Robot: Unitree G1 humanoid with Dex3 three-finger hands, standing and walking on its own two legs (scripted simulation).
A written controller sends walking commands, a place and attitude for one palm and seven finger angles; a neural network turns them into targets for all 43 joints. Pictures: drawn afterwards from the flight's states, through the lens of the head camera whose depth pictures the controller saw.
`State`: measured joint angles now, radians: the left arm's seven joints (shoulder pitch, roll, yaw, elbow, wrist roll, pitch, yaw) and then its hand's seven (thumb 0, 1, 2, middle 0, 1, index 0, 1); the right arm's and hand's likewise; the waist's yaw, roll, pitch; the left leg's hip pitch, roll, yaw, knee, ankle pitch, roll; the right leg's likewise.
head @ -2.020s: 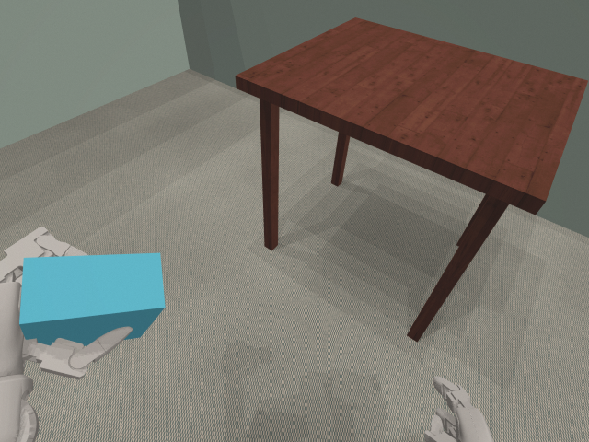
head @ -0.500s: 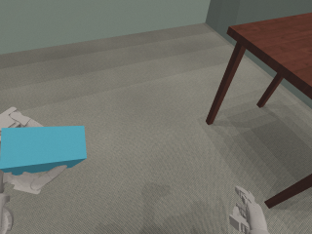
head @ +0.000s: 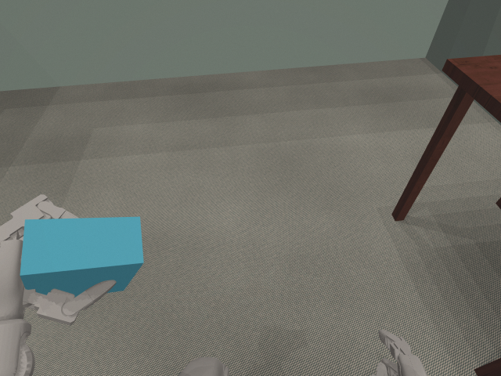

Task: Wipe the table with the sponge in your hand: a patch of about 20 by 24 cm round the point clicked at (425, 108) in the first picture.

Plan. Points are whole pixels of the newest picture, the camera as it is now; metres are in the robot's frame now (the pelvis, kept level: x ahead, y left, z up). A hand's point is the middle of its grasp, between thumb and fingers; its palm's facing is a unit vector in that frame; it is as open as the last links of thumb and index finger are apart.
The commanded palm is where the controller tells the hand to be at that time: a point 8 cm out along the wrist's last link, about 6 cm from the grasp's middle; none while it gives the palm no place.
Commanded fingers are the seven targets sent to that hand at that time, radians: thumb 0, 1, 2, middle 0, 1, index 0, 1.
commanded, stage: walk around to get in front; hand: left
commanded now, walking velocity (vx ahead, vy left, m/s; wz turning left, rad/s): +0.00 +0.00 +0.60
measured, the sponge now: (99, 260) +0.22 +0.20 +0.15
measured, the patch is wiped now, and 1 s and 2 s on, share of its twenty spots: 0.00 0.00 0.00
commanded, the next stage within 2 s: none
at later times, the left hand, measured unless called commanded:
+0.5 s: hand out of the picture +0.08 +0.30 +0.20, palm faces +0.64 -0.67 -0.38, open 9.5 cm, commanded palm +0.03 +0.33 +0.17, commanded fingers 0.00 0.10 1.30 -1.20 -1.60 -1.20 -1.60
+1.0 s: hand out of the picture +0.11 +0.29 +0.19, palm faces +0.73 -0.46 -0.51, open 9.5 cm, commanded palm +0.04 +0.30 +0.17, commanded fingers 0.00 0.10 1.30 -1.20 -1.60 -1.20 -1.60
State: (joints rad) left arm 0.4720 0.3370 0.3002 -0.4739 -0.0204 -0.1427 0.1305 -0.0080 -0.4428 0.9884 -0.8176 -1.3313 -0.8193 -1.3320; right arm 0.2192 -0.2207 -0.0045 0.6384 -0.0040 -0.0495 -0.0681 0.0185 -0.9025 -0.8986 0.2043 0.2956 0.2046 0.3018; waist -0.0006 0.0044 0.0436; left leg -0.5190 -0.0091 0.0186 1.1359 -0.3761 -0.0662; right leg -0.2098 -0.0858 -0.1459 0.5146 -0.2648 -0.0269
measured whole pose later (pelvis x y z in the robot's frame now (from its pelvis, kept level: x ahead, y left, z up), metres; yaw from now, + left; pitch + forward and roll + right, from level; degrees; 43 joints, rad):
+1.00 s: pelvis +0.04 -0.02 +0.00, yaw +29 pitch -1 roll +4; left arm 0.48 0.37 0.37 -0.45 -0.02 -0.22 0.15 -0.01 -0.44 1.00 -0.82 -1.33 -0.82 -1.34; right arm 0.23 -0.29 -0.07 0.62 0.00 -0.04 -0.07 0.02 -0.91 -0.90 0.20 0.29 0.20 0.30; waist 0.01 0.02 0.06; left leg -0.57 0.08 0.12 0.91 -0.24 -0.03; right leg -0.07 -0.11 -0.27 0.43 -0.35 -0.04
